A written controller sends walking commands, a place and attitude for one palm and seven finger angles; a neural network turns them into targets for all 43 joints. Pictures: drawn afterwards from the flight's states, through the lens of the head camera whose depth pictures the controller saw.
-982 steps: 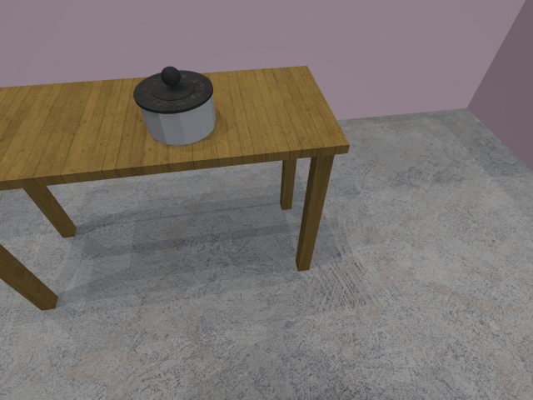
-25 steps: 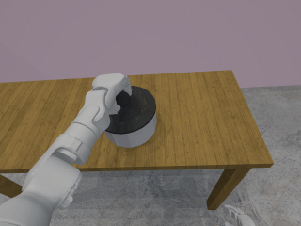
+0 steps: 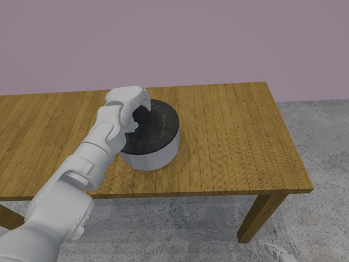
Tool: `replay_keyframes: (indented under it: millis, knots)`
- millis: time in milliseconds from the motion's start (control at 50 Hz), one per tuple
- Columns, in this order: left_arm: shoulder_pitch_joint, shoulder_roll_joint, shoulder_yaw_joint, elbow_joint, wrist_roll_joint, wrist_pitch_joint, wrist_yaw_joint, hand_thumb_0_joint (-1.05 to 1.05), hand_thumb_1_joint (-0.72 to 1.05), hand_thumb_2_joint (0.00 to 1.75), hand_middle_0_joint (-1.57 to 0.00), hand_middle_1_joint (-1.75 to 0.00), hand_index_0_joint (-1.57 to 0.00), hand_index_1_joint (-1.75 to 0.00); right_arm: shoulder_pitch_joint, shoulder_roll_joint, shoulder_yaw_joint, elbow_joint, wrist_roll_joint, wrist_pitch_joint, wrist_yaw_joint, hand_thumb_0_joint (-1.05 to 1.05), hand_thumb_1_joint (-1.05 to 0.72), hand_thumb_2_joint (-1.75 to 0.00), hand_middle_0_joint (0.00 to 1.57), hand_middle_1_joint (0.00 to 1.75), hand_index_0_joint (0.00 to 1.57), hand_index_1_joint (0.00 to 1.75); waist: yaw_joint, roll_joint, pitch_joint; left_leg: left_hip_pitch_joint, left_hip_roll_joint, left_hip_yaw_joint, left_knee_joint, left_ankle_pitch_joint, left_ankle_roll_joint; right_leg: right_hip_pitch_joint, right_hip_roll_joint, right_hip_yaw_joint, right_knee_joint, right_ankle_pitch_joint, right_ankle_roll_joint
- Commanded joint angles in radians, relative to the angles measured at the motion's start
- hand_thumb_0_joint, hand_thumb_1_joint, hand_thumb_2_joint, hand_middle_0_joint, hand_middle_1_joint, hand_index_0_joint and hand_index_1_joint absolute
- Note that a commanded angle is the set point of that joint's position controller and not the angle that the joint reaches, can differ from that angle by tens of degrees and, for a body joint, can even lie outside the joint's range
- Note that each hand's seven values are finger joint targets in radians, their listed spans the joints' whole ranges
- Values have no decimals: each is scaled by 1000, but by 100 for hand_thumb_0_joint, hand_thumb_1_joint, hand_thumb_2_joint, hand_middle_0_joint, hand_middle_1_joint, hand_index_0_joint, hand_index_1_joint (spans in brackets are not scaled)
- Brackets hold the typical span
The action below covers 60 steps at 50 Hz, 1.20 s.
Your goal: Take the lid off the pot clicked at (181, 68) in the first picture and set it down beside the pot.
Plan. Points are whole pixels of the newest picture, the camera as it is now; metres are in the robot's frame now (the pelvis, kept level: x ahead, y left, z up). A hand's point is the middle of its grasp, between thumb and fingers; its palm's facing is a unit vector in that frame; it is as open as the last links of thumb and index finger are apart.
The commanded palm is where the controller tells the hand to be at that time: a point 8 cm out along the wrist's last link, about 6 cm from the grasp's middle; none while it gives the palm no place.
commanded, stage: close the fingers and squeeze the knob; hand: left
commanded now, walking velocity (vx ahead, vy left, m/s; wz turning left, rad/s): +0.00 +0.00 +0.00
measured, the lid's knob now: (140, 114) +0.46 +0.09 +0.08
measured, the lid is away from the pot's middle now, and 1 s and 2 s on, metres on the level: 0.00 0.01 0.02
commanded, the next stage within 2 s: lift the lid straight up in 0.14 s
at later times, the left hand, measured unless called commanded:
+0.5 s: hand (135, 117) +0.43 +0.10 +0.10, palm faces -0.30 -0.03 -0.95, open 8.1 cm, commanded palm +0.42 +0.10 +0.19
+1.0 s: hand (133, 102) +0.44 +0.10 +0.14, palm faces -0.27 -0.04 -0.96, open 8.1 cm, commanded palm +0.42 +0.10 +0.23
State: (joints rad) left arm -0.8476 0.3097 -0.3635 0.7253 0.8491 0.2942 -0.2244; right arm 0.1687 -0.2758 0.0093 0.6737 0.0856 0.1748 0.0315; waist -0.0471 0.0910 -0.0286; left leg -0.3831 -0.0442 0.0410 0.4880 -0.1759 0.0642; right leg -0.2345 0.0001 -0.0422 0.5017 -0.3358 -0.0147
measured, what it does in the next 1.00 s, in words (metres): stands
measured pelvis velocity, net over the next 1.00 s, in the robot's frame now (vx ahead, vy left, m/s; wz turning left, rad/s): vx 0.00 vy -0.01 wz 0.01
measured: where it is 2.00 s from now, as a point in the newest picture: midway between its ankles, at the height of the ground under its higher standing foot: outside the picture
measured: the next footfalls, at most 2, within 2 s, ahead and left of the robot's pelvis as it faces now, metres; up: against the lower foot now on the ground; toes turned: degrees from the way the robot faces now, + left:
none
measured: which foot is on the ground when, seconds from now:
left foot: down 0.00-1.00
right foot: down 0.00-1.00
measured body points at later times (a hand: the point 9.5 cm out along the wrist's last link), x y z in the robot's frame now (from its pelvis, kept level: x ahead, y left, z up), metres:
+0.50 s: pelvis +0.00 +0.00 +0.00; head +0.02 -0.04 +0.45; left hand +0.44 +0.10 +0.16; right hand +0.13 -0.24 -0.13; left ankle +0.04 +0.08 -0.73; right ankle -0.05 -0.11 -0.73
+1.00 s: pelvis +0.00 -0.01 +0.00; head +0.02 -0.05 +0.45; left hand +0.45 +0.10 +0.20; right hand +0.16 -0.25 -0.13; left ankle +0.04 +0.08 -0.73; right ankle -0.05 -0.11 -0.73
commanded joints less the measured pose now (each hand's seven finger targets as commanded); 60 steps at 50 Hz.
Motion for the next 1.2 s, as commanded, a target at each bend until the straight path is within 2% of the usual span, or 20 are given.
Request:
replay_keyframes:
  millis: [0, 60, 100, 160, 320, 420, 460, 520, 600, 680, 740, 780, 820, 860, 940, 980, 1020, 1100, 1140, 1180]
  knots:
    - [-544, 165, 84, -209, 30, -7, 48, 0, 47, 111, -99, -103, -75, -92, -81, -96, -39, -125, 0, -43, 2, 0, -90, -90, 20, 30, 20, 30, -9, -102, -394, 371, 12, -84, -2, 206, 22, -86, 25, 7, -58, 360, -27]
    - [-522, 165, 87, -262, 18, -17, 44, 0, 50, 112, -104, -105, -76, -93, -92, -95, -41, -141, -4, -47, 6, 0, -90, -90, 20, 30, 20, 30, -6, -100, -427, 389, 12, -84, 4, 242, 23, -62, 23, 11, -57, 402, -26]
    - [-469, 174, 100, -154, 16, -3, 46, 0, 53, 112, -107, -106, -76, -93, -85, -97, -34, -126, 1, -40, 2, 0, -90, -90, 20, 30, 20, 30, -6, -151, -348, 327, 12, -71, -6, 193, 23, -74, 25, 10, -66, 378, -21]
    - [-569, 141, 59, -181, 23, -7, 45, 0, 56, 112, -112, -108, -76, -94, -89, -96, -35, -120, 3, -39, -4, 0, -90, -90, 20, 30, 20, 30, -23, -136, -344, 331, 12, -76, -10, 160, 25, -98, 24, 10, -70, 341, -23]
    - [-629, 196, 102, -257, 21, -19, 53, 0, 59, 111, -120, -110, -76, -94, -86, -94, -36, -122, -3, -56, -5, 0, -90, -90, 20, 30, 20, 30, -11, -101, -444, 399, 10, -90, -5, 214, 23, -59, 23, 14, -60, 383, -25]
    - [-657, 163, 74, -248, 13, -12, 59, 0, 60, 111, -121, -110, -76, -94, -88, -89, -33, -112, 1, -67, -7, 0, -90, -90, 20, 30, 20, 30, -17, -112, -407, 392, 9, -87, -12, 201, 23, -77, 26, 9, -65, 379, -23]
    - [-691, 232, 125, -328, 13, -26, 68, 0, 60, 111, -121, -110, -75, -94, -95, -93, -34, -121, -3, -82, -5, 0, -90, -90, 20, 30, 20, 30, -3, -79, -469, 424, 11, -95, -8, 239, 23, -42, 24, 16, -55, 414, -27]
    - [-641, 217, 123, -296, 13, -3, 67, 0, 60, 111, -121, -110, -75, -94, -96, -93, -36, -114, -3, -82, 3, 0, -90, -90, 20, 30, 20, 30, 3, -96, -457, 422, 12, -95, -6, 269, 20, -42, 26, 12, -52, 435, -27]
    - [-628, 185, 96, -269, 13, 28, 54, 0, 60, 111, -122, -111, -75, -94, -111, -92, -34, -112, 0, -80, 11, 0, -90, -90, 20, 30, 20, 30, 2, -125, -407, 385, 6, -89, -11, 239, 20, -45, 25, 9, -57, 430, -25]
    - [-650, 250, 141, -292, 24, 39, 38, 0, 60, 111, -122, -111, -75, -94, -124, -97, -31, -116, -4, -78, 9, 0, -90, -90, 20, 30, 20, 30, 12, -132, -443, 389, 2, -87, -6, 258, 24, -8, 20, 20, -55, 469, -23]
    - [-648, 231, 126, -266, 16, 46, 15, 0, 60, 111, -122, -111, -75, -94, -135, -93, -26, -125, -3, -77, 2, 0, -90, -90, 20, 30, 20, 30, 11, -158, -428, 347, -7, -76, -8, 247, 28, 18, 10, 28, -61, 501, -20]
    - [-664, 270, 145, -233, 23, 54, 6, 0, 60, 111, -122, -111, -75, -94, -136, -97, -19, -116, -1, -75, -4, 0, -90, -90, 20, 30, 20, 30, 11, -162, -403, 337, -8, -72, -15, 229, 28, 20, 11, 30, -63, 494, -16]
    - [-686, 241, 117, -272, 20, 48, -9, 0, 60, 111, -122, -111, -75, -94, -142, -92, -20, -129, -1, -80, -6, 0, -90, -90, 20, 30, 20, 30, 8, -140, -428, 365, -10, -74, -12, 240, 29, 14, 11, 30, -63, 495, -16]
    - [-703, 273, 139, -304, 25, 34, -19, 0, 60, 111, -122, -111, -75, -94, -144, -94, -23, -136, -4, -85, -4, 0, -90, -90, 20, 30, 20, 30, 10, -130, -452, 383, -10, -81, 0, 273, 31, 28, 10, 34, -57, 529, -19]
    - [-683, 218, 107, -299, 9, 36, -43, 0, 60, 111, -122, -111, -75, -94, -144, -91, -26, -142, -1, -82, 3, 0, -90, -90, 20, 30, 20, 30, 4, -145, -425, 378, -10, -84, 0, 285, 31, 9, 10, 24, -62, 521, -21]
    - [-711, 289, 153, -295, 18, 41, -44, 0, 60, 111, -122, -111, -75, -94, -148, -98, -20, -133, -3, -79, -1, 0, -90, -90, 20, 30, 20, 30, 12, -140, -415, 369, -12, -74, -9, 255, 30, 22, 8, 33, -65, 519, -17]
    - [-725, 226, 95, -292, 18, 47, -53, 0, 60, 111, -122, -111, -75, -94, -154, -89, -19, -135, 2, -80, 0, 0, -90, -90, 20, 30, 20, 30, 3, -127, -405, 376, -15, -77, -10, 252, 29, -2, 11, 27, -66, 501, -18]
    - [-766, 290, 143, -346, 22, 40, -55, 0, 60, 111, -122, -111, -75, -94, -152, -95, -21, -138, -3, -90, 2, 0, -90, -90, 20, 30, 20, 30, 14, -121, -472, 413, -13, -89, -7, 288, 29, 29, 12, 30, -59, 521, -21]
    - [-736, 256, 128, -324, 14, 44, -64, 0, 60, 111, -122, -111, -75, -94, -155, -93, -24, -142, -3, -90, 7, 0, -90, -90, 20, 30, 20, 30, 12, -129, -457, 400, -13, -91, 0, 311, 30, 25, 9, 27, -60, 538, -24]
    - [-739, 300, 158, -295, 21, 56, -68, 0, 60, 111, -122, -111, -75, -94, -156, -97, -19, -131, -4, -86, 6, 0, -90, -90, 20, 30, 20, 30, 18, -154, -428, 374, -14, -81, -8, 282, 29, 34, 9, 30, -64, 540, -19]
